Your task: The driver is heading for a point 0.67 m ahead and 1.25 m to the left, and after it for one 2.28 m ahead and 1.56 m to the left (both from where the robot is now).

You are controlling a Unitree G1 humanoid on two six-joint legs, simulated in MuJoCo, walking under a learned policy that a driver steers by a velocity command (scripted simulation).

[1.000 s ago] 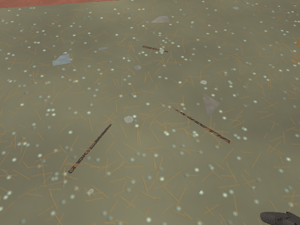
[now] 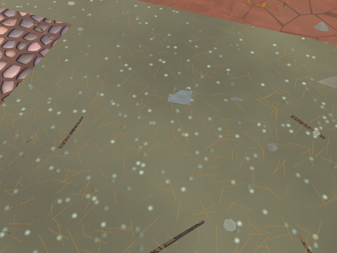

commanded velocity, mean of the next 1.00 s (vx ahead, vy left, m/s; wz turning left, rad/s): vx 0.50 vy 0.00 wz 0.60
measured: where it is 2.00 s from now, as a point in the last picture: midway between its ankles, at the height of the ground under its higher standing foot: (122, 192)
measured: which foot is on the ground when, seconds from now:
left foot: down 0.00-0.40, up 0.42-0.88, down 0.90-1.00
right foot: up 0.00-0.36, down 0.38-0.92, up 0.94-1.00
